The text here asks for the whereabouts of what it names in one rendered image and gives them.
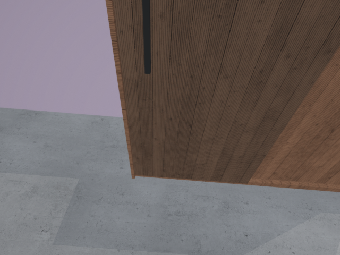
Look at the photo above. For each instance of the wardrobe door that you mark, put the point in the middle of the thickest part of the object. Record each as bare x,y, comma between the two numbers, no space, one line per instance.
226,78
308,149

